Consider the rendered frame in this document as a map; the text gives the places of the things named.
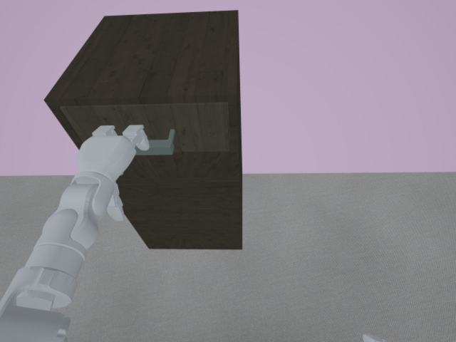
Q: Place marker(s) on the drawer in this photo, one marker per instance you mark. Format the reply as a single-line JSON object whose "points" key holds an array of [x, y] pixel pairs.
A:
{"points": [[199, 127]]}

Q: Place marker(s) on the robot left upper arm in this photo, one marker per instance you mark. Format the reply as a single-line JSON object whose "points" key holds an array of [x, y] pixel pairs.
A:
{"points": [[22, 324]]}

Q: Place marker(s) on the cabinet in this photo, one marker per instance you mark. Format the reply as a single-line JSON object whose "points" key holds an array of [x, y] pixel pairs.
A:
{"points": [[187, 200]]}

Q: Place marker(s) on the robot left forearm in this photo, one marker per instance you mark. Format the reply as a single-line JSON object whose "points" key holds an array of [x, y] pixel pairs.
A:
{"points": [[48, 279]]}

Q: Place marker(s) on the handle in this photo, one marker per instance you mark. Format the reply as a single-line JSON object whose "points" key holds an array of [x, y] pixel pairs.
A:
{"points": [[159, 147]]}

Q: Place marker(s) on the robot left hand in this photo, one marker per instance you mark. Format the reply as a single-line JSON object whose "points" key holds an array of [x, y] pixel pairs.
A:
{"points": [[110, 154]]}

